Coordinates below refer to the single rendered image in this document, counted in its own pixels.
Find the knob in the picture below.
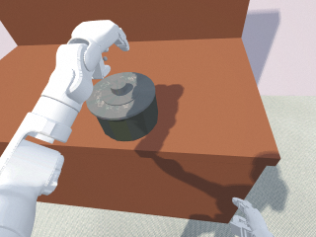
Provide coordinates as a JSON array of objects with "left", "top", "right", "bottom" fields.
[{"left": 110, "top": 79, "right": 128, "bottom": 95}]

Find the table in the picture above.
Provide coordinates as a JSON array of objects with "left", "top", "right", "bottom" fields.
[{"left": 0, "top": 0, "right": 281, "bottom": 224}]

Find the robot left forearm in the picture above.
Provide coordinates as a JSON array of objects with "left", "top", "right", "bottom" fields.
[{"left": 0, "top": 35, "right": 102, "bottom": 176}]

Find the robot right hand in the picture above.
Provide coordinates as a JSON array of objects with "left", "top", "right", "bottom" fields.
[{"left": 230, "top": 197, "right": 269, "bottom": 237}]

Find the robot left hand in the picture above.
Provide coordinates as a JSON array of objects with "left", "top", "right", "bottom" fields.
[{"left": 71, "top": 20, "right": 129, "bottom": 80}]

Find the lid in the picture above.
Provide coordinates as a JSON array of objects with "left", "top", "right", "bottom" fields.
[{"left": 86, "top": 72, "right": 156, "bottom": 120}]

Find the pot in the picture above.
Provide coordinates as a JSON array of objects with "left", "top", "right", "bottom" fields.
[{"left": 97, "top": 93, "right": 158, "bottom": 141}]

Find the robot left upper arm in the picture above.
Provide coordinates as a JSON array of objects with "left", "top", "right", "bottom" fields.
[{"left": 0, "top": 139, "right": 64, "bottom": 237}]

